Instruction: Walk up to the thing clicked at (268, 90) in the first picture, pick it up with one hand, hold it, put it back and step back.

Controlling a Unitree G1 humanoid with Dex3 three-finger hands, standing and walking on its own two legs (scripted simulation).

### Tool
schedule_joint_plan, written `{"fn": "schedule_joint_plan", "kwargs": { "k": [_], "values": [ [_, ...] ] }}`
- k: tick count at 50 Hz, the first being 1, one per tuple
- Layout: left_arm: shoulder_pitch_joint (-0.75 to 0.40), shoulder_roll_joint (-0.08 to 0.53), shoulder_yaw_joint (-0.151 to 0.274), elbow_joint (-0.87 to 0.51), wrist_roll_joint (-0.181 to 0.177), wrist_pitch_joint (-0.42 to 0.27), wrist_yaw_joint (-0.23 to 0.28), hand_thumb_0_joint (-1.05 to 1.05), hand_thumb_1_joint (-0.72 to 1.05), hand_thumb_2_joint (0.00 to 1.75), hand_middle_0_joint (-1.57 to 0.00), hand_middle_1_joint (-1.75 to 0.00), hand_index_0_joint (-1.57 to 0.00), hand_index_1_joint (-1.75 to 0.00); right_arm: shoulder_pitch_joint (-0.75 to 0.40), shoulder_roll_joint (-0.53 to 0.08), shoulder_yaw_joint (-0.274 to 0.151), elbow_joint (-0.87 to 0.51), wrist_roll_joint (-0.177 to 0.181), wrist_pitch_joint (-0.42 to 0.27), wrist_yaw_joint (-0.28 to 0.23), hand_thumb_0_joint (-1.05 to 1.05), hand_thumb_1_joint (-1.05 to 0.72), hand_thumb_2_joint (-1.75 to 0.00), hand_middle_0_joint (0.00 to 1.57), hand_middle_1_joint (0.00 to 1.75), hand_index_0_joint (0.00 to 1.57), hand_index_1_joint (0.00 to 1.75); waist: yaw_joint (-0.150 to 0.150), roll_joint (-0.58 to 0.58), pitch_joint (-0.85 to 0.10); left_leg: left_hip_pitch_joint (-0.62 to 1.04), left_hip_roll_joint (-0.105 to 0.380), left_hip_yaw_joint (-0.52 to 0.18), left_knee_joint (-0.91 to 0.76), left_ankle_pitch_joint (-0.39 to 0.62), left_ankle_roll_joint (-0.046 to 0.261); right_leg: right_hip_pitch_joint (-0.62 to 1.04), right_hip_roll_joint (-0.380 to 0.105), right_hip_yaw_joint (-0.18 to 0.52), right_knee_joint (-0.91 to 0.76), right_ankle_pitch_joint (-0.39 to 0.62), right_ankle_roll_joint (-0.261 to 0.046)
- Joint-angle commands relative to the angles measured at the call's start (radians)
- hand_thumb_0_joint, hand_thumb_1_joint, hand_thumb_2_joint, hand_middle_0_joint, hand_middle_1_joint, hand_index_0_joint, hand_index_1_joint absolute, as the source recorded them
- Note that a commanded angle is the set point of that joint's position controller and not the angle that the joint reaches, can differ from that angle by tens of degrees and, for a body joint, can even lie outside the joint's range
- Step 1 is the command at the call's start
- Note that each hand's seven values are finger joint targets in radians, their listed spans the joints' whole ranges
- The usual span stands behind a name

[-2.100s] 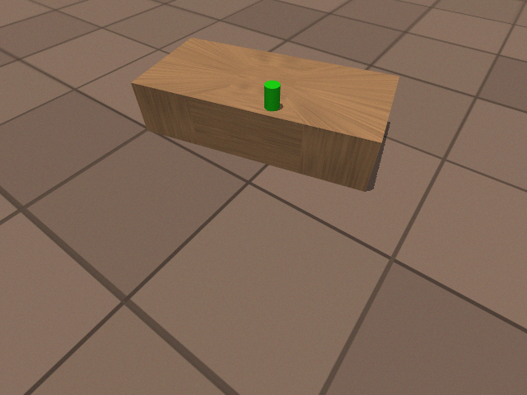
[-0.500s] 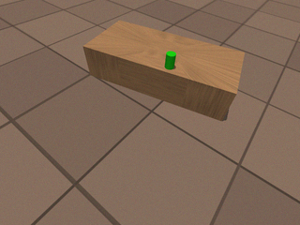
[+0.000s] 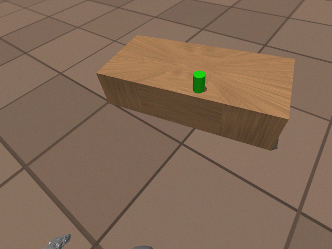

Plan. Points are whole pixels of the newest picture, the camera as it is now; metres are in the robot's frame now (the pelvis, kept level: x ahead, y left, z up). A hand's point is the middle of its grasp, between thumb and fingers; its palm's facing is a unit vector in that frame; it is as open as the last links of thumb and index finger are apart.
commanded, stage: walk up
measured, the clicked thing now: (198, 82) +1.12 -0.15 -0.38
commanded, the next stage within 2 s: none
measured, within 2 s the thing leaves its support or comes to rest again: neither
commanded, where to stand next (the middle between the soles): +0.49 +0.09 m, yaw -2 degrees
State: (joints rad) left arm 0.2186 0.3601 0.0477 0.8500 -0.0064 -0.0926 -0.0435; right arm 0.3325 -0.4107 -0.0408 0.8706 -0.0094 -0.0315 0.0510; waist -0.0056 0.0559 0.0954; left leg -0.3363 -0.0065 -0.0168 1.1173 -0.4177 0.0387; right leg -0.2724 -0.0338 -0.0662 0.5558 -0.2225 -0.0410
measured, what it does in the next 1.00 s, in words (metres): walks ahead: left foot, then right foot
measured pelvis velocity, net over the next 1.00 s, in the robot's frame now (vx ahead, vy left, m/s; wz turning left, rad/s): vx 0.34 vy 0.07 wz -0.02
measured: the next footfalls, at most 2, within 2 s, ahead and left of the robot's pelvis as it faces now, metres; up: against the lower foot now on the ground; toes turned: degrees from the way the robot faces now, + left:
left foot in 0.30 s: +0.27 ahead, +0.19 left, +0.00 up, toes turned +6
right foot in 0.80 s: +0.43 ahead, -0.03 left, +0.00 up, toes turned -3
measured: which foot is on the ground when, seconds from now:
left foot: up 0.00-0.28, down 0.30-0.82, up 0.84-1.00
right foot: down 0.00-0.34, up 0.36-0.78, down 0.80-1.00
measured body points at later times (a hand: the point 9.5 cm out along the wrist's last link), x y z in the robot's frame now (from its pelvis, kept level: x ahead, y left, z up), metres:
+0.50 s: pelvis +0.19 +0.08 +0.00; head +0.22 +0.11 +0.45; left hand +0.23 +0.41 -0.13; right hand +0.28 -0.23 -0.09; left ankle +0.23 +0.18 -0.73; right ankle +0.17 -0.08 -0.66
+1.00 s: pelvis +0.34 +0.07 +0.00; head +0.36 +0.03 +0.45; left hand +0.41 +0.38 -0.08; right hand +0.40 -0.24 -0.13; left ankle +0.36 +0.22 -0.67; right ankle +0.39 -0.04 -0.73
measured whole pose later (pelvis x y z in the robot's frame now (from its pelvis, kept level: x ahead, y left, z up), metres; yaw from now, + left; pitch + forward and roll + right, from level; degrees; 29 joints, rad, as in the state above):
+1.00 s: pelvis +0.34 +0.07 +0.00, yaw -1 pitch -4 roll +1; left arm 0.31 0.36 0.03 0.83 0.00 -0.10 -0.03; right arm 0.32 -0.43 -0.05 0.83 -0.01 -0.01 0.06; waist 0.01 0.08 0.09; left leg -0.44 0.03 -0.01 1.04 -0.38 0.02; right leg -0.25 -0.03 -0.04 0.52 -0.21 -0.03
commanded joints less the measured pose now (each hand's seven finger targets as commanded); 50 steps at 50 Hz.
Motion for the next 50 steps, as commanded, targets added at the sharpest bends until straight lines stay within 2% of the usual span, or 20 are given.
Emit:
{"fn": "schedule_joint_plan", "kwargs": {
  "k": [1, 7, 11, 13, 15, 16, 17, 18, 19, 22, 24, 32, 38, 39, 40, 41, 42, 43, 46, 50],
  "values": [
    [0.062, 0.285, 0.078, -0.052, -0.003, -0.024, 0.026, 0.0, 0.9, 0.9, -0.2, -0.3, -0.2, -0.3, 0.09, -0.174, -0.065, -0.056, 0.001, -0.012, 0.001, 0.0, -0.9, -0.9, 0.2, 0.3, 0.2, 0.3, 0.003, -0.186, -0.005, -0.153, 0.059, -0.055, -0.041, 0.138, -0.014, 0.045, -0.188, 0.222, -0.316, 0.065, -0.142],
    [0.081, 0.313, 0.091, -0.084, 0.015, -0.029, 0.018, 0.0, 0.9, 0.9, -0.2, -0.3, -0.2, -0.3, -0.048, -0.169, -0.077, -0.102, -0.015, -0.013, 0.029, 0.0, -0.9, -0.9, 0.2, 0.3, 0.2, 0.3, 0.031, -0.197, 0.015, -0.174, 0.114, 0.009, -0.345, 0.219, -0.06, 0.047, -0.193, 0.127, -0.338, -0.073, -0.167],
    [0.119, 0.333, 0.091, -0.078, 0.013, -0.025, 0.018, 0.0, 0.9, 0.9, -0.2, -0.3, -0.2, -0.3, -0.132, -0.161, -0.082, -0.125, -0.015, -0.03, 0.038, 0.0, -0.9, -0.9, 0.2, 0.3, 0.2, 0.3, 0.055, -0.195, -0.018, -0.068, 0.113, 0.033, -0.51, 0.292, -0.031, 0.078, -0.216, 0.123, -0.249, 0.061, -0.145],
    [0.093, 0.347, 0.091, -0.086, 0.011, -0.022, 0.019, 0.0, 0.9, 0.9, -0.2, -0.3, -0.2, -0.3, -0.092, -0.172, -0.088, -0.114, -0.015, -0.035, 0.035, 0.0, -0.9, -0.9, 0.2, 0.3, 0.2, 0.3, 0.016, -0.178, -0.052, 0.04, 0.107, 0.049, -0.54, 0.268, -0.009, 0.045, -0.246, 0.143, -0.2, 0.08, -0.141],
    [0.097, 0.304, 0.073, -0.095, 0.018, -0.013, 0.024, 0.0, 0.9, 0.9, -0.2, -0.3, -0.2, -0.3, 0.079, -0.226, -0.111, -0.057, -0.024, -0.045, 0.024, 0.0, -0.9, -0.9, 0.2, 0.3, 0.2, 0.3, -0.074, -0.026, -0.143, 0.296, 0.065, 0.041, -0.584, 0.195, 0.024, -0.035, -0.17, 0.084, 0.09, 0.154, -0.094],
    [0.141, 0.242, 0.051, -0.094, 0.012, -0.009, 0.027, 0.0, 0.9, 0.9, -0.2, -0.3, -0.2, -0.3, 0.189, -0.288, -0.132, -0.035, -0.035, -0.052, 0.009, 0.0, -0.9, -0.9, 0.2, 0.3, 0.2, 0.3, -0.122, 0.159, -0.202, 0.413, 0.147, -0.097, -0.678, 0.026, 0.06, -0.132, -0.082, 0.019, 0.39, 0.105, -0.055],
    [0.208, 0.152, 0.026, -0.098, 0.001, -0.002, 0.02, 0.0, 0.9, 0.9, -0.2, -0.3, -0.2, -0.3, 0.167, -0.349, -0.141, -0.063, -0.029, -0.058, -0.001, 0.0, -0.9, -0.9, 0.2, 0.3, 0.2, 0.3, -0.077, 0.347, -0.181, 0.483, 0.35, -0.504, -0.787, -0.081, 0.098, -0.372, 0.07, 0.059, 0.579, -0.308, -0.006],
    [0.213, 0.269, 0.054, -0.064, 0.002, 0.011, 0.04, 0.0, 0.9, 0.9, -0.2, -0.3, -0.2, -0.3, 0.119, -0.36, -0.142, -0.082, 0.004, -0.055, -0.002, 0.0, -0.9, -0.9, 0.2, 0.3, 0.2, 0.3, -0.069, 0.21, -0.163, 0.419, 0.424, -0.633, -0.862, -0.123, 0.171, -0.374, 0.044, 0.119, 0.645, -0.318, -0.022],
    [0.18, 0.309, 0.054, -0.055, 0.008, 0.012, 0.046, 0.0, 0.9, 0.9, -0.2, -0.3, -0.2, -0.3, 0.077, -0.336, -0.139, -0.089, 0.015, -0.048, -0.005, 0.0, -0.9, -0.9, 0.2, 0.3, 0.2, 0.3, -0.056, 0.143, -0.106, 0.333, 0.425, -0.588, -0.861, -0.086, 0.194, -0.377, 0.009, 0.149, 0.68, -0.284, -0.029],
    [0.213, 0.286, 0.052, -0.015, -0.01, 0.017, 0.028, 0.0, 0.9, 0.9, -0.2, -0.3, -0.2, -0.3, -0.016, -0.235, -0.091, -0.12, 0.015, -0.058, -0.018, 0.0, -0.9, -0.9, 0.2, 0.3, 0.2, 0.3, 0.006, 0.077, -0.024, 0.167, 0.274, -0.207, -0.846, 0.244, 0.078, -0.271, -0.031, 0.182, 0.556, -0.13, -0.01],
    [0.233, 0.261, 0.052, -0.008, -0.006, 0.025, 0.021, 0.0, 0.9, 0.9, -0.2, -0.3, -0.2, -0.3, 0.002, -0.229, -0.091, -0.117, 0.014, -0.067, -0.019, 0.0, -0.9, -0.9, 0.2, 0.3, 0.2, 0.3, 0.005, 0.091, -0.058, 0.193, 0.255, -0.142, -0.83, 0.405, 0.107, -0.245, -0.026, 0.142, 0.542, -0.084, 0.011],
    [0.082, 0.218, 0.045, -0.071, 0.014, 0.022, 0.004, 0.0, 0.9, 0.9, -0.2, -0.3, -0.2, -0.3, 0.038, -0.245, -0.096, -0.144, 0.001, -0.06, -0.02, 0.0, -0.9, -0.9, 0.2, 0.3, 0.2, 0.3, -0.032, 0.083, -0.013, 0.221, 0.269, -0.058, -0.821, 0.431, 0.195, -0.26, -0.064, 0.049, 0.209, -0.014, 0.035],
    [0.16, 0.216, 0.061, -0.036, 0.014, -0.003, 0.012, 0.0, 0.9, 0.9, -0.2, -0.3, -0.2, -0.3, -0.003, -0.228, -0.086, -0.182, 0.007, -0.035, -0.015, 0.0, -0.9, -0.9, 0.2, 0.3, 0.2, 0.3, 0.028, 0.004, -0.067, 0.075, 0.221, -0.028, -0.621, 0.373, 0.134, 0.103, 0.017, -0.001, -0.022, 0.094, 0.004],
    [0.241, 0.252, 0.077, -0.018, 0.015, -0.011, 0.022, 0.0, 0.9, 0.9, -0.2, -0.3, -0.2, -0.3, 0.001, -0.189, -0.071, -0.188, 0.01, -0.034, -0.014, 0.0, -0.9, -0.9, 0.2, 0.3, 0.2, 0.3, 0.074, -0.092, -0.138, 0.061, 0.178, 0.004, -0.444, 0.383, 0.106, 0.229, 0.01, 0.037, -0.077, 0.078, -0.014],
    [0.302, 0.323, 0.101, -0.012, 0.025, -0.022, 0.035, 0.0, 0.9, 0.9, -0.2, -0.3, -0.2, -0.3, 0.047, -0.136, -0.051, -0.197, 0.013, -0.036, -0.014, 0.0, -0.9, -0.9, 0.2, 0.3, 0.2, 0.3, 0.095, -0.27, -0.194, -0.057, 0.084, 0.07, -0.207, 0.257, 0.063, 0.344, -0.114, 0.236, -0.163, -0.043, -0.057],
    [0.301, 0.379, 0.11, -0.039, 0.02, -0.027, 0.041, 0.0, 0.9, 0.9, -0.2, -0.3, -0.2, -0.3, 0.095, -0.103, -0.038, -0.195, 0.007, -0.03, -0.011, 0.0, -0.9, -0.9, 0.2, 0.3, 0.2, 0.3, 0.076, -0.349, -0.2, -0.239, -0.017, 0.055, -0.055, -0.114, 0.015, 0.408, -0.355, 0.631, -0.239, -0.124, -0.129],
    [0.253, 0.395, 0.108, -0.044, 0.008, -0.018, 0.04, 0.0, 0.9, 0.9, -0.2, -0.3, -0.2, -0.3, 0.064, -0.216, -0.065, -0.171, -0.004, -0.014, -0.021, 0.0, -0.9, -0.9, 0.2, 0.3, 0.2, 0.3, 0.077, -0.238, -0.143, -0.289, 0.013, 0.0, 0.021, -0.154, 0.014, 0.333, -0.414, 0.74, -0.27, -0.235, -0.233],
    [0.217, 0.382, 0.105, -0.056, 0.003, -0.014, 0.04, 0.0, 0.9, 0.9, -0.2, -0.3, -0.2, -0.3, 0.043, -0.239, -0.074, -0.152, -0.006, -0.011, -0.027, 0.0, -0.9, -0.9, 0.2, 0.3, 0.2, 0.3, 0.069, -0.222, -0.087, -0.303, 0.05, -0.036, 0.04, -0.156, 0.009, 0.249, -0.412, 0.722, -0.293, -0.267, -0.258],
    [0.139, 0.312, 0.081, -0.075, -0.002, -0.019, 0.044, 0.0, 0.9, 0.9, -0.2, -0.3, -0.2, -0.3, 0.064, -0.214, -0.071, -0.102, 0.011, -0.002, -0.014, 0.0, -0.9, -0.9, 0.2, 0.3, 0.2, 0.3, 0.022, -0.173, -0.015, -0.241, 0.08, -0.061, -0.038, 0.021, -0.004, 0.126, -0.249, 0.4, -0.305, -0.135, -0.13],
    [0.121, 0.298, 0.075, -0.085, 0.008, -0.022, 0.037, 0.0, 0.9, 0.9, -0.2, -0.3, -0.2, -0.3, 0.073, -0.184, -0.07, -0.083, -0.002, 0.003, 0.001, 0.0, -0.9, -0.9, 0.2, 0.3, 0.2, 0.3, 0.01, -0.213, -0.018, -0.17, 0.08, -0.009, -0.133, 0.135, -0.034, 0.039, -0.184, 0.221, -0.303, 0.001, -0.154]
  ]
}}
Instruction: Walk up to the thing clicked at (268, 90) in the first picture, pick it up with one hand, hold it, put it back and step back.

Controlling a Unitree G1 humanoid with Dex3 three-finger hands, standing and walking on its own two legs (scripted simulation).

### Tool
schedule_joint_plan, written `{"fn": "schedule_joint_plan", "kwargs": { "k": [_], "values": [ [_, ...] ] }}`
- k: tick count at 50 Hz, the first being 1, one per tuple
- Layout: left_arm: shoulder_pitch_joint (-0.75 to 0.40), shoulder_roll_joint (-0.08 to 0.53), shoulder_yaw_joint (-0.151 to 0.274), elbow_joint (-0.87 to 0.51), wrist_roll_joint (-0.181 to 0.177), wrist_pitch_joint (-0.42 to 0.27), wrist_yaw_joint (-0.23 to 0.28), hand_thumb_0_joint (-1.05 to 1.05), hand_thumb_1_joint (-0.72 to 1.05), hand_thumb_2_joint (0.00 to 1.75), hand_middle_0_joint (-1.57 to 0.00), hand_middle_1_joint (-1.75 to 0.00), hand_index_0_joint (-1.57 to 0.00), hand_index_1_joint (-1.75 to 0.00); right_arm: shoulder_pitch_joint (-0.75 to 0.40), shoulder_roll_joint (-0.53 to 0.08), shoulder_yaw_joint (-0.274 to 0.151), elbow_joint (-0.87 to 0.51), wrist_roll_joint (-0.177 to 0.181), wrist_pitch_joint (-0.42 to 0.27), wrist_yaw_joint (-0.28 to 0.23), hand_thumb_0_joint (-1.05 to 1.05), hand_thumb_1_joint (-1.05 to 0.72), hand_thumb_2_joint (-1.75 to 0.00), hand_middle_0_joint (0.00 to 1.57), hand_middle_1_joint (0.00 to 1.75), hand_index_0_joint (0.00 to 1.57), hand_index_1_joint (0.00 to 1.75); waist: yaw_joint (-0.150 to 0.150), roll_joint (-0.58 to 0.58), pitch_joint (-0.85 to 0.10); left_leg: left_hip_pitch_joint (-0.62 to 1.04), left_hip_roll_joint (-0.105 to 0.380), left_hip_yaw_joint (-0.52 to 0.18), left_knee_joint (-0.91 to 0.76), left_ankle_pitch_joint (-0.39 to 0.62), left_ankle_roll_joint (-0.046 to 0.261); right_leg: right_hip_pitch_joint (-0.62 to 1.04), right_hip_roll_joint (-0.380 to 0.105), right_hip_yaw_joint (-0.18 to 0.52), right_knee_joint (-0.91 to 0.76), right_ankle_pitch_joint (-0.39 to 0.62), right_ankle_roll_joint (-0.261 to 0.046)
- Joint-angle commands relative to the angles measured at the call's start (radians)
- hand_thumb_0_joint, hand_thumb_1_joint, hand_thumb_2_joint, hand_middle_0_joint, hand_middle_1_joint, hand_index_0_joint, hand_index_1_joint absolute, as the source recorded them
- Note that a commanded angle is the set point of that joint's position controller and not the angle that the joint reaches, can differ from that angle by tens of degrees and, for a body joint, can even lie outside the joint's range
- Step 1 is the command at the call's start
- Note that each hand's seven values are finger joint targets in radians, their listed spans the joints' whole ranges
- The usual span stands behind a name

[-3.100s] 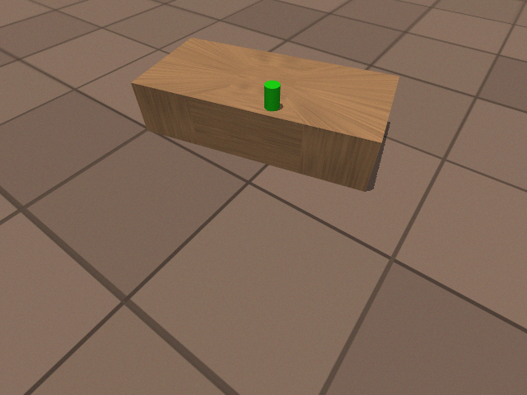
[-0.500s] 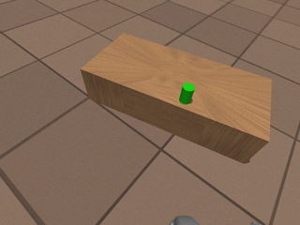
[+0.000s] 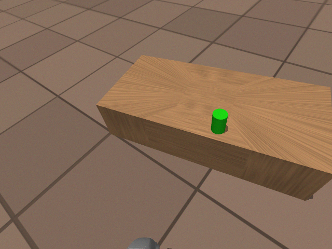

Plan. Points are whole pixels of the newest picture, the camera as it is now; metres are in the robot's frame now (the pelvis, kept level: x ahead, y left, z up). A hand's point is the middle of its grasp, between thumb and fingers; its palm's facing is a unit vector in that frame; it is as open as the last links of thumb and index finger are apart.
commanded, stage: walk up
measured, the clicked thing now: (219, 121) +0.78 -0.20 -0.38
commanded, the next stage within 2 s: stand in 1.80 s
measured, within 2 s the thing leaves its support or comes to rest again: neither
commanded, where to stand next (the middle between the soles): +0.15 +0.02 m, yaw -1 degrees
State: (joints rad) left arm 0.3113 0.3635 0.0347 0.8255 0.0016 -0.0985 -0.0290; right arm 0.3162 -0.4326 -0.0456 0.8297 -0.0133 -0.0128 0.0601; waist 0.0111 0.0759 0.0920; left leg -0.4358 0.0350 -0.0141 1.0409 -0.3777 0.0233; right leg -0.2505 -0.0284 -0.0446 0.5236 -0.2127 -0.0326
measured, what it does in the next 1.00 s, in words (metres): steps on the spot: left foot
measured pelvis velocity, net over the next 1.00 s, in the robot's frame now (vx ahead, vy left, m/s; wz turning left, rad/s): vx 0.08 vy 0.03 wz -0.02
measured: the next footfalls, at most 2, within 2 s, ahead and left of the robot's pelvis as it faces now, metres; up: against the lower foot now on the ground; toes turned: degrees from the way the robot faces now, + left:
left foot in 0.22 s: +0.17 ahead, +0.17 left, +0.00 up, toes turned +3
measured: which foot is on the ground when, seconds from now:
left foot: up 0.00-0.20, down 0.22-1.00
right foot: down 0.00-1.00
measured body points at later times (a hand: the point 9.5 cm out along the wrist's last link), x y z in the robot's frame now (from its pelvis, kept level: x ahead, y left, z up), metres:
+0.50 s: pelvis +0.05 +0.05 -0.01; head +0.08 +0.06 +0.44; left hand +0.11 +0.36 -0.15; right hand +0.17 -0.25 -0.12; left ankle +0.13 +0.17 -0.74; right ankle +0.05 -0.09 -0.74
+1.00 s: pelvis +0.08 +0.03 +0.01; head +0.09 +0.03 +0.46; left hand +0.17 +0.33 -0.12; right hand +0.15 -0.27 -0.13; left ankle +0.13 +0.17 -0.74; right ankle +0.05 -0.10 -0.74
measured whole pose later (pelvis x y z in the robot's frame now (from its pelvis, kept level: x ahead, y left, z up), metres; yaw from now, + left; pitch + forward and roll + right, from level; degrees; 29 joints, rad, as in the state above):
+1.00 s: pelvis +0.08 +0.03 +0.01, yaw -1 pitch -3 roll +0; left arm 0.10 0.35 0.01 1.11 0.00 -0.02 -0.01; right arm 0.08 -0.37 0.00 1.14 -0.01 -0.01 0.02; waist -0.01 0.02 0.06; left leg -0.22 0.06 0.05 0.40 -0.14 -0.02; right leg -0.09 -0.02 -0.01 0.40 -0.26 0.02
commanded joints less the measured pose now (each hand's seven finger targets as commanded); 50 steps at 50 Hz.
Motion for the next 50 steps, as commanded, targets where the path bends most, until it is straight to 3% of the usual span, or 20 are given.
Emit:
{"fn": "schedule_joint_plan", "kwargs": {
  "k": [1, 5, 8, 10, 11, 12, 13, 14, 16, 17, 22, 24, 25, 26, 27, 28, 30, 35, 40, 50],
  "values": [
    [0.012, 0.289, 0.086, -0.071, 0.006, -0.012, 0.022, 0.0, 0.9, 0.9, -0.2, -0.3, -0.2, -0.3, 0.066, -0.15, -0.06, -0.043, 0.003, -0.016, -0.008, 0.0, -0.9, -0.9, 0.2, 0.3, 0.2, 0.3, -0.006, -0.253, -0.008, -0.065, 0.042, 0.007, -0.131, 0.088, -0.027, 0.008, -0.18, 0.167, -0.263, 0.028, -0.169],
    [0.0, 0.265, 0.068, -0.073, 0.019, 0.013, 0.025, 0.0, 0.9, 0.9, -0.2, -0.3, -0.2, -0.3, -0.004, -0.117, -0.054, -0.03, -0.004, -0.024, -0.023, 0.0, -0.9, -0.9, 0.2, 0.3, 0.2, 0.3, 0.014, -0.261, -0.01, 0.084, 0.04, 0.045, -0.325, 0.166, -0.048, -0.097, -0.164, 0.09, -0.174, 0.154, -0.162],
    [-0.018, 0.274, 0.064, -0.057, 0.006, 0.036, 0.029, 0.0, 0.9, 0.9, -0.2, -0.3, -0.2, -0.3, -0.016, -0.108, -0.05, -0.001, 0.001, -0.039, -0.042, 0.0, -0.9, -0.9, 0.2, 0.3, 0.2, 0.3, 0.005, -0.226, -0.086, 0.208, -0.002, 0.074, -0.443, 0.264, -0.031, -0.074, -0.169, 0.085, -0.018, 0.311, -0.148],
    [-0.059, 0.239, 0.047, -0.058, -0.005, 0.054, 0.032, 0.0, 0.9, 0.9, -0.2, -0.3, -0.2, -0.3, 0.042, -0.133, -0.055, 0.035, -0.003, -0.05, -0.057, 0.0, -0.9, -0.9, 0.2, 0.3, 0.2, 0.3, -0.033, -0.149, -0.107, 0.304, -0.011, 0.062, -0.545, 0.316, -0.01, -0.124, -0.132, 0.08, 0.105, 0.195, -0.098],
    [-0.026, 0.192, 0.03, -0.059, -0.009, 0.062, 0.032, 0.0, 0.9, 0.9, -0.2, -0.3, -0.2, -0.3, 0.054, -0.189, -0.064, 0.04, -0.01, -0.056, -0.064, 0.0, -0.9, -0.9, 0.2, 0.3, 0.2, 0.3, -0.031, -0.008, -0.129, 0.338, 0.115, -0.081, -0.62, 0.346, 0.02, -0.163, -0.081, 0.062, 0.188, 0.023, -0.053],
    [0.025, 0.149, 0.015, -0.044, -0.028, 0.071, 0.034, 0.0, 0.9, 0.9, -0.2, -0.3, -0.2, -0.3, -0.012, -0.236, -0.062, 0.009, -0.015, -0.063, -0.067, 0.0, -0.9, -0.9, 0.2, 0.3, 0.2, 0.3, 0.01, 0.125, -0.131, 0.307, 0.296, -0.368, -0.7, 0.318, 0.092, -0.2, 0.029, 0.037, 0.277, -0.214, 0.0],
    [0.049, 0.213, 0.027, -0.003, -0.029, 0.088, 0.045, 0.0, 0.9, 0.9, -0.2, -0.3, -0.2, -0.3, -0.07, -0.261, -0.063, -0.002, 0.002, -0.058, -0.066, 0.0, -0.9, -0.9, 0.2, 0.3, 0.2, 0.3, 0.012, 0.094, -0.134, 0.246, 0.344, -0.409, -0.712, 0.215, 0.199, -0.139, 0.006, 0.084, 0.341, -0.355, -0.002],
    [0.033, 0.231, 0.031, 0.026, -0.018, 0.091, 0.049, 0.0, 0.9, 0.9, -0.2, -0.3, -0.2, -0.3, -0.119, -0.261, -0.065, 0.003, -0.001, -0.051, -0.067, 0.0, -0.9, -0.9, 0.2, 0.3, 0.2, 0.3, 0.014, 0.116, -0.115, 0.18, 0.347, -0.429, -0.722, 0.144, 0.218, -0.107, -0.028, 0.084, 0.345, -0.362, -0.002],
    [-0.002, 0.243, 0.038, 0.055, -0.013, 0.089, 0.042, 0.0, 0.9, 0.9, -0.2, -0.3, -0.2, -0.3, -0.149, -0.219, -0.046, 0.007, -0.008, -0.046, -0.07, 0.0, -0.9, -0.9, 0.2, 0.3, 0.2, 0.3, 0.007, 0.138, -0.108, 0.153, 0.241, -0.268, -0.709, 0.122, 0.159, -0.087, -0.03, 0.099, 0.305, -0.345, -0.007],
    [0.008, 0.238, 0.038, 0.067, -0.012, 0.088, 0.038, 0.0, 0.9, 0.9, -0.2, -0.3, -0.2, -0.3, -0.157, -0.213, -0.042, 0.011, -0.012, -0.047, -0.07, 0.0, -0.9, -0.9, 0.2, 0.3, 0.2, 0.3, 0.01, 0.162, -0.112, 0.164, 0.218, -0.225, -0.69, 0.148, 0.141, -0.086, -0.033, 0.078, 0.265, -0.308, -0.004],
    [0.02, 0.207, 0.033, 0.149, 0.003, 0.08, 0.041, 0.0, 0.9, 0.9, -0.2, -0.3, -0.2, -0.3, -0.194, -0.202, -0.034, 0.024, 0.004, -0.029, -0.063, 0.0, -0.9, -0.9, 0.2, 0.3, 0.2, 0.3, 0.016, 0.119, -0.154, 0.169, 0.19, -0.168, -0.619, 0.199, 0.11, 0.042, 0.012, 0.007, 0.026, -0.131, 0.012],
    [0.005, 0.219, 0.036, 0.164, 0.017, 0.065, 0.05, 0.0, 0.9, 0.9, -0.2, -0.3, -0.2, -0.3, -0.22, -0.151, -0.015, 0.032, 0.018, -0.02, -0.063, 0.0, -0.9, -0.9, 0.2, 0.3, 0.2, 0.3, 0.027, 0.023, -0.148, 0.103, 0.175, -0.13, -0.565, 0.207, 0.065, 0.117, -0.039, 0.084, -0.085, -0.02, -0.002],
    [-0.053, 0.253, 0.037, 0.145, 0.02, 0.058, 0.049, 0.0, 0.9, 0.9, -0.2, -0.3, -0.2, -0.3, -0.217, -0.118, -0.006, 0.039, 0.028, -0.021, -0.062, 0.0, -0.9, -0.9, 0.2, 0.3, 0.2, 0.3, 0.002, -0.074, -0.134, 0.132, 0.107, -0.078, -0.538, 0.166, 0.023, 0.042, -0.11, 0.209, -0.125, -0.027, -0.033],
    [-0.139, 0.277, 0.035, 0.134, 0.017, 0.059, 0.039, 0.0, 0.9, 0.9, -0.2, -0.3, -0.2, -0.3, -0.207, -0.126, -0.01, 0.064, 0.025, -0.019, -0.062, 0.0, -0.9, -0.9, 0.2, 0.3, 0.2, 0.3, -0.039, -0.109, -0.089, 0.224, 0.068, -0.046, -0.563, 0.055, 0.009, -0.103, -0.132, 0.23, -0.128, -0.118, -0.048],
    [-0.175, 0.261, 0.029, 0.129, 0.014, 0.063, 0.034, 0.0, 0.9, 0.9, -0.2, -0.3, -0.2, -0.3, -0.201, -0.142, -0.017, 0.086, 0.019, -0.019, -0.062, 0.0, -0.9, -0.9, 0.2, 0.3, 0.2, 0.3, -0.048, -0.094, -0.068, 0.281, 0.079, -0.062, -0.592, 0.01, 0.01, -0.166, -0.122, 0.206, -0.126, -0.192, -0.04],
    [-0.183, 0.233, 0.021, 0.134, 0.007, 0.064, 0.03, 0.0, 0.9, 0.9, -0.2, -0.3, -0.2, -0.3, -0.224, -0.159, -0.018, 0.097, 0.014, -0.023, -0.06, 0.0, -0.9, -0.9, 0.2, 0.3, 0.2, 0.3, -0.042, -0.067, -0.055, 0.26, 0.101, -0.098, -0.627, -0.013, 0.016, -0.15, -0.083, 0.157, -0.117, -0.198, -0.019],
    [-0.141, 0.206, 0.012, 0.169, 0.005, 0.059, 0.03, 0.0, 0.9, 0.9, -0.2, -0.3, -0.2, -0.3, -0.274, -0.162, -0.012, 0.109, 0.011, -0.025, -0.053, 0.0, -0.9, -0.9, 0.2, 0.3, 0.2, 0.3, -0.013, -0.064, -0.06, 0.201, 0.135, -0.128, -0.664, -0.031, 0.035, -0.063, -0.061, 0.126, -0.132, -0.157, -0.015],
    [-0.177, 0.223, 0.013, 0.197, 0.003, 0.049, 0.029, 0.0, 0.9, 0.9, -0.2, -0.3, -0.2, -0.3, -0.265, -0.146, -0.001, 0.156, 0.015, -0.032, -0.051, 0.0, -0.9, -0.9, 0.2, 0.3, 0.2, 0.3, -0.025, -0.115, -0.09, 0.266, 0.095, -0.058, -0.646, 0.172, 0.011, -0.007, -0.091, 0.151, -0.169, 0.018, -0.01],
    [-0.198, 0.223, 0.011, 0.216, -0.001, 0.053, 0.034, 0.0, 0.9, 0.9, -0.2, -0.3, -0.2, -0.3, -0.275, -0.133, 0.003, 0.197, 0.014, -0.027, -0.053, 0.0, -0.9, -0.9, 0.2, 0.3, 0.2, 0.3, -0.017, -0.129, -0.121, 0.334, 0.095, -0.028, -0.64, 0.324, 0.0, 0.025, -0.1, 0.144, -0.201, 0.099, 0.003],
    [-0.233, 0.214, 0.011, 0.242, -0.002, 0.07, 0.036, 0.0, 0.9, 0.9, -0.2, -0.3, -0.2, -0.3, -0.299, -0.131, 0.005, 0.245, 0.008, -0.025, -0.06, 0.0, -0.9, -0.9, 0.2, 0.3, 0.2, 0.3, -0.007, -0.08, -0.134, 0.336, 0.107, -0.02, -0.689, 0.377, -0.003, 0.106, -0.094, 0.116, -0.223, 0.153, 0.012]
  ]
}}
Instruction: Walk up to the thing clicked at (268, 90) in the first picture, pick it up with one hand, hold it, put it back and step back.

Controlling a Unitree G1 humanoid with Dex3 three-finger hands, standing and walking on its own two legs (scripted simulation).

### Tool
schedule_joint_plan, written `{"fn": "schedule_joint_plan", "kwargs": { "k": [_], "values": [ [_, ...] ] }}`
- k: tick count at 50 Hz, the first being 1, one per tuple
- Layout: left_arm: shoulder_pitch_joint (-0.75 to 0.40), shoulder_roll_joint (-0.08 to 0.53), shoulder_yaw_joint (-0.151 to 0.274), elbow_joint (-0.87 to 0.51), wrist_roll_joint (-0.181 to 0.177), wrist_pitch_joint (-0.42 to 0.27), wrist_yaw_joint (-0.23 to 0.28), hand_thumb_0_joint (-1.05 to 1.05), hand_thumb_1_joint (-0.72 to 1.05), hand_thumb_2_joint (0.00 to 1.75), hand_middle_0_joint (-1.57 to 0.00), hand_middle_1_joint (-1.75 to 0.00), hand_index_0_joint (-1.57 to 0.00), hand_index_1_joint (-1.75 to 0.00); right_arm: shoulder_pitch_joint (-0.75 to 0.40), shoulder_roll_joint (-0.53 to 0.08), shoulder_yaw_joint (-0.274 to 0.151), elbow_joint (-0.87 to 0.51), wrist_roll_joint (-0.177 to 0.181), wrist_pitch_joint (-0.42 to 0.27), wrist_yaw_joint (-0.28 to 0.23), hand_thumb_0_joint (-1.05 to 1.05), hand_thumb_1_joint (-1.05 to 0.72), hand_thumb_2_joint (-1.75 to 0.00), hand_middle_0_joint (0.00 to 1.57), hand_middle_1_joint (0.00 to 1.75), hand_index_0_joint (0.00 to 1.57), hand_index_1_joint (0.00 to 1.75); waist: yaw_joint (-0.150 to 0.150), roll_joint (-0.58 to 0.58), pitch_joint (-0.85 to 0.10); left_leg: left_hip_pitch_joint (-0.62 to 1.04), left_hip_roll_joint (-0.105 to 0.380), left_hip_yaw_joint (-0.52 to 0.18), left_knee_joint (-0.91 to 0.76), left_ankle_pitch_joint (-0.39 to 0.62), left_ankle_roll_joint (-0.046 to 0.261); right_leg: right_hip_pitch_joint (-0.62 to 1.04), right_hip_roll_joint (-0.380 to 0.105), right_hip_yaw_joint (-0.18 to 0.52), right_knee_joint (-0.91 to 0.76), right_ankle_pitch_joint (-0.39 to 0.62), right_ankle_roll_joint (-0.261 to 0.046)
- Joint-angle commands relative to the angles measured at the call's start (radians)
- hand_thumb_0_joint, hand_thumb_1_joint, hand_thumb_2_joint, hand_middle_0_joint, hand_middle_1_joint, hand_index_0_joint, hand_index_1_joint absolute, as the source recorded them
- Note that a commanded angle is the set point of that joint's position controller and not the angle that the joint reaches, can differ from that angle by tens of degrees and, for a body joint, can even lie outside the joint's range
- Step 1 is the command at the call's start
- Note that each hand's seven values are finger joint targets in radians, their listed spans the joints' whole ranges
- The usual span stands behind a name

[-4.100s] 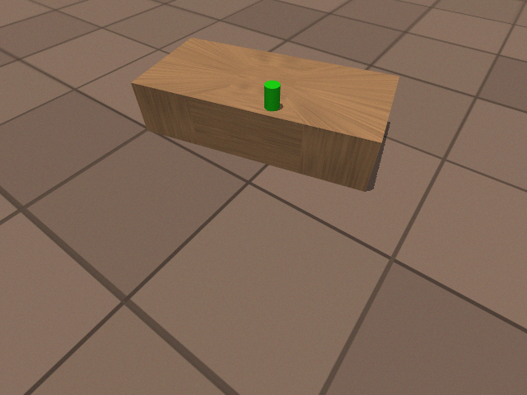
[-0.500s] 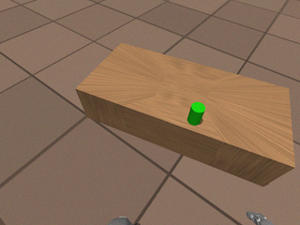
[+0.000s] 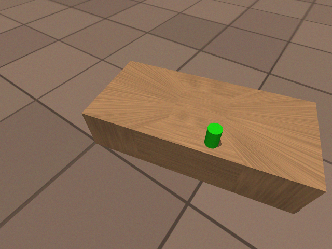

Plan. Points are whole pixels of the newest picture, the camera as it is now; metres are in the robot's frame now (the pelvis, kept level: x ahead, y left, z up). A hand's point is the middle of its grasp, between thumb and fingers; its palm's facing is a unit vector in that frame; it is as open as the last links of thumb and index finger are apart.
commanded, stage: walk up
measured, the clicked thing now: (213, 135) +0.71 -0.22 -0.39
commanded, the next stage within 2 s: stand in 0.80 s
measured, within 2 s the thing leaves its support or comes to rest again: neither
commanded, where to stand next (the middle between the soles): +0.07 -0.01 m, yaw +0 degrees
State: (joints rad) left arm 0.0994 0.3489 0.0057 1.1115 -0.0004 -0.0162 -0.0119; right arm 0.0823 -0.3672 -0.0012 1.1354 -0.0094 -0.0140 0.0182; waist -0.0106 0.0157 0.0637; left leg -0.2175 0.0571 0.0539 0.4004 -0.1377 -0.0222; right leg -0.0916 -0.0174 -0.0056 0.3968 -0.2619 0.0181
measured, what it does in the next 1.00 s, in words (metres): stands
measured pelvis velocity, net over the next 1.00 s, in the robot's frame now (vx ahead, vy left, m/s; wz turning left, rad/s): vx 0.01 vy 0.01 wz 0.00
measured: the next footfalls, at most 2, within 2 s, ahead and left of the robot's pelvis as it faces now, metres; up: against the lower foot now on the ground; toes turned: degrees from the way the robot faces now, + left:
none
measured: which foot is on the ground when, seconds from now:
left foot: down 0.00-1.00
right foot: down 0.00-1.00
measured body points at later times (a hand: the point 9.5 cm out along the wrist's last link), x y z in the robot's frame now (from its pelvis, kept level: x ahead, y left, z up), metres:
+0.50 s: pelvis +0.01 +0.01 +0.00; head +0.02 +0.01 +0.45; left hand +0.09 +0.31 -0.13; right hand +0.08 -0.29 -0.13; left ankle +0.05 +0.13 -0.74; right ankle -0.03 -0.13 -0.74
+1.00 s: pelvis +0.01 +0.01 +0.00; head +0.02 +0.01 +0.45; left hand +0.08 +0.31 -0.13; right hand +0.09 -0.29 -0.13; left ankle +0.05 +0.13 -0.74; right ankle -0.03 -0.13 -0.74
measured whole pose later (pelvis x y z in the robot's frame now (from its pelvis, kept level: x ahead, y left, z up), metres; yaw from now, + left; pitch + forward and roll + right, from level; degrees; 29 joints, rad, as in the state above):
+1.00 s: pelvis +0.01 +0.01 +0.00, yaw +0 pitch -2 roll +0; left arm 0.11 0.35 0.01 1.13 0.01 -0.01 -0.01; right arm 0.07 -0.35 -0.01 1.15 -0.01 -0.01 0.02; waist -0.01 0.00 0.06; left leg -0.18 0.04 0.06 0.33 -0.12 -0.01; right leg -0.05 -0.03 0.00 0.31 -0.23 0.03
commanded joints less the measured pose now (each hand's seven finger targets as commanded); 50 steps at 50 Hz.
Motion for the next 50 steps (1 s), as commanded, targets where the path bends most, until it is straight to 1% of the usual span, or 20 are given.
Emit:
{"fn": "schedule_joint_plan", "kwargs": {
  "k": [1, 4, 8, 10, 12, 14, 15, 17, 24, 26, 30, 32, 34, 37, 39, 40, 42, 43, 46, 50],
  "values": [
    [-0.03, 0.23, 0.043, -0.041, 0.002, -0.012, 0.019, 0.0, 0.9, 0.9, -0.2, -0.3, -0.2, -0.3, -0.057, -0.196, -0.041, -0.055, 0.004, -0.025, -0.019, 0.0, -0.9, -0.9, 0.2, 0.3, 0.2, 0.3, 0.011, -0.027, -0.117, 0.129, 0.086, -0.083, -0.044, 0.165, 0.042, -0.042, -0.106, 0.077, -0.092, 0.223, -0.041],
    [-0.045, 0.224, 0.042, -0.039, 0.0, -0.009, 0.018, 0.0, 0.9, 0.9, -0.2, -0.3, -0.2, -0.3, -0.054, -0.195, -0.04, -0.047, 0.003, -0.024, -0.02, 0.0, -0.9, -0.9, 0.2, 0.3, 0.2, 0.3, 0.009, -0.012, -0.101, 0.118, 0.086, -0.084, -0.066, 0.142, 0.038, -0.04, -0.104, 0.077, -0.105, 0.2, -0.038],
    [-0.066, 0.22, 0.04, -0.037, 0.005, -0.006, 0.015, 0.0, 0.9, 0.9, -0.2, -0.3, -0.2, -0.3, -0.056, -0.199, -0.041, -0.044, 0.001, -0.025, -0.02, 0.0, -0.9, -0.9, 0.2, 0.3, 0.2, 0.3, 0.003, 0.005, -0.083, 0.094, 0.085, -0.095, -0.098, 0.045, 0.035, -0.043, -0.1, 0.079, -0.119, 0.14, -0.04],
    [-0.065, 0.217, 0.04, -0.037, 0.005, -0.006, 0.013, 0.0, 0.9, 0.9, -0.2, -0.3, -0.2, -0.3, -0.053, -0.2, -0.041, -0.043, 0.0, -0.026, -0.021, 0.0, -0.9, -0.9, 0.2, 0.3, 0.2, 0.3, 0.003, 0.01, -0.087, 0.091, 0.087, -0.101, -0.111, 0.025, 0.033, -0.039, -0.099, 0.08, -0.115, 0.132, -0.041],
    [-0.056, 0.214, 0.039, -0.029, 0.007, -0.006, 0.013, 0.0, 0.9, 0.9, -0.2, -0.3, -0.2, -0.3, -0.059, -0.202, -0.043, -0.045, -0.001, -0.028, -0.021, 0.0, -0.9, -0.9, 0.2, 0.3, 0.2, 0.3, 0.004, 0.006, -0.099, 0.104, 0.089, -0.101, -0.105, 0.059, 0.037, -0.037, -0.093, 0.073, -0.117, 0.141, -0.038],
    [-0.064, 0.216, 0.04, -0.028, 0.008, -0.006, 0.013, 0.0, 0.9, 0.9, -0.2, -0.3, -0.2, -0.3, -0.056, -0.201, -0.042, -0.046, 0.001, -0.029, -0.021, 0.0, -0.9, -0.9, 0.2, 0.3, 0.2, 0.3, 0.001, -0.005, -0.103, 0.107, 0.086, -0.097, -0.105, 0.056, 0.037, -0.035, -0.096, 0.075, -0.122, 0.149, -0.036],
    [-0.066, 0.215, 0.042, -0.028, 0.008, -0.007, 0.013, 0.0, 0.9, 0.9, -0.2, -0.3, -0.2, -0.3, -0.05, -0.196, -0.042, -0.044, 0.001, -0.029, -0.021, 0.0, -0.9, -0.9, 0.2, 0.3, 0.2, 0.3, 0.0, -0.012, -0.101, 0.107, 0.087, -0.096, -0.1, 0.088, 0.035, -0.032, -0.094, 0.072, -0.118, 0.152, -0.035],
    [-0.067, 0.215, 0.042, -0.029, 0.008, -0.007, 0.012, 0.0, 0.9, 0.9, -0.2, -0.3, -0.2, -0.3, -0.048, -0.198, -0.043, -0.043, 0.001, -0.029, -0.021, 0.0, -0.9, -0.9, 0.2, 0.3, 0.2, 0.3, -0.002, -0.017, -0.117, 0.126, 0.084, -0.088, -0.091, 0.106, 0.036, -0.032, -0.099, 0.075, -0.118, 0.168, -0.036],
    [-0.051, 0.206, 0.038, -0.025, 0.008, -0.004, 0.013, 0.0, 0.9, 0.9, -0.2, -0.3, -0.2, -0.3, -0.052, -0.201, -0.046, -0.044, 0.001, -0.027, -0.022, 0.0, -0.9, -0.9, 0.2, 0.3, 0.2, 0.3, 0.001, -0.011, -0.124, 0.145, 0.087, -0.091, -0.092, 0.122, 0.041, -0.03, -0.099, 0.066, -0.122, 0.177, -0.031],
    [-0.046, 0.207, 0.039, -0.02, 0.008, -0.004, 0.015, 0.0, 0.9, 0.9, -0.2, -0.3, -0.2, -0.3, -0.05, -0.198, -0.049, -0.041, 0.001, -0.025, -0.023, 0.0, -0.9, -0.9, 0.2, 0.3, 0.2, 0.3, -0.003, -0.025, -0.119, 0.156, 0.087, -0.087, -0.085, 0.147, 0.04, -0.041, -0.096, 0.062, -0.119, 0.184, -0.029],
    [-0.039, 0.207, 0.039, -0.021, 0.008, -0.005, 0.017, 0.0, 0.9, 0.9, -0.2, -0.3, -0.2, -0.3, -0.06, -0.192, -0.047, -0.046, 0.001, -0.022, -0.021, 0.0, -0.9, -0.9, 0.2, 0.3, 0.2, 0.3, 0.001, -0.027, -0.103, 0.153, 0.082, -0.086, -0.085, 0.143, 0.039, -0.053, -0.095, 0.062, -0.128, 0.185, -0.026],
    [-0.05, 0.207, 0.038, -0.025, 0.01, -0.005, 0.017, 0.0, 0.9, 0.9, -0.2, -0.3, -0.2, -0.3, -0.054, -0.192, -0.047, -0.041, 0.0, -0.021, -0.022, 0.0, -0.9, -0.9, 0.2, 0.3, 0.2, 0.3, -0.004, -0.026, -0.106, 0.152, 0.082, -0.083, -0.087, 0.124, 0.039, -0.051, -0.1, 0.066, -0.134, 0.18, -0.029],
    [-0.046, 0.208, 0.04, -0.023, 0.009, -0.005, 0.017, 0.0, 0.9, 0.9, -0.2, -0.3, -0.2, -0.3, -0.05, -0.193, -0.047, -0.04, 0.0, -0.022, -0.021, 0.0, -0.9, -0.9, 0.2, 0.3, 0.2, 0.3, -0.003, -0.011, -0.107, 0.152, 0.085, -0.088, -0.094, 0.137, 0.038, -0.04, -0.1, 0.063, -0.127, 0.176, -0.028],
    [-0.04, 0.21, 0.039, -0.021, 0.011, -0.005, 0.017, 0.0, 0.9, 0.9, -0.2, -0.3, -0.2, -0.3, -0.059, -0.192, -0.048, -0.043, 0.0, -0.019, -0.021, 0.0, -0.9, -0.9, 0.2, 0.3, 0.2, 0.3, -0.002, -0.017, -0.098, 0.147, 0.083, -0.088, -0.098, 0.112, 0.039, -0.041, -0.1, 0.063, -0.137, 0.174, -0.027],
    [-0.037, 0.211, 0.039, -0.023, 0.013, -0.004, 0.017, 0.0, 0.9, 0.9, -0.2, -0.3, -0.2, -0.3, -0.061, -0.191, -0.049, -0.045, 0.0, -0.019, -0.021, 0.0, -0.9, -0.9, 0.2, 0.3, 0.2, 0.3, -0.001, -0.019, -0.091, 0.149, 0.08, -0.087, -0.104, 0.092, 0.038, -0.05, -0.099, 0.064, -0.138, 0.162, -0.027],
    [-0.024, 0.215, 0.039, -0.025, 0.01, -0.007, 0.019, 0.0, 0.9, 0.9, -0.2, -0.3, -0.2, -0.3, -0.064, -0.184, -0.045, -0.044, 0.002, -0.015, -0.022, 0.0, -0.9, -0.9, 0.2, 0.3, 0.2, 0.3, 0.002, -0.033, -0.061, 0.131, 0.089, -0.098, -0.117, 0.077, 0.029, -0.07, -0.111, 0.065, -0.148, 0.12, -0.028],
    [-0.024, 0.214, 0.039, -0.025, 0.009, -0.01, 0.021, 0.0, 0.9, 0.9, -0.2, -0.3, -0.2, -0.3, -0.059, -0.19, -0.046, -0.043, 0.003, -0.014, -0.02, 0.0, -0.9, -0.9, 0.2, 0.3, 0.2, 0.3, 0.001, -0.025, -0.059, 0.133, 0.09, -0.1, -0.114, 0.083, 0.031, -0.065, -0.116, 0.074, -0.155, 0.116, -0.029],
    [-0.022, 0.212, 0.039, -0.03, 0.012, -0.011, 0.02, 0.0, 0.9, 0.9, -0.2, -0.3, -0.2, -0.3, -0.059, -0.19, -0.047, -0.045, 0.001, -0.016, -0.02, 0.0, -0.9, -0.9, 0.2, 0.3, 0.2, 0.3, 0.004, -0.022, -0.083, 0.15, 0.094, -0.097, -0.104, 0.115, 0.035, -0.055, -0.119, 0.072, -0.15, 0.141, -0.03],
    [-0.02, 0.215, 0.039, -0.035, 0.01, -0.014, 0.02, 0.0, 0.9, 0.9, -0.2, -0.3, -0.2, -0.3, -0.062, -0.184, -0.045, -0.048, 0.003, -0.018, -0.018, 0.0, -0.9, -0.9, 0.2, 0.3, 0.2, 0.3, 0.0, -0.024, -0.096, 0.166, 0.093, -0.097, -0.1, 0.157, 0.031, -0.048, -0.119, 0.072, -0.148, 0.174, -0.029],
    [-0.026, 0.216, 0.04, -0.043, 0.01, -0.014, 0.021, 0.0, 0.9, 0.9, -0.2, -0.3, -0.2, -0.3, -0.055, -0.186, -0.043, -0.046, 0.002, -0.017, -0.019, 0.0, -0.9, -0.9, 0.2, 0.3, 0.2, 0.3, 0.0, -0.008, -0.114, 0.16, 0.092, -0.092, -0.101, 0.157, 0.03, -0.026, -0.122, 0.072, -0.148, 0.179, -0.03]
  ]
}}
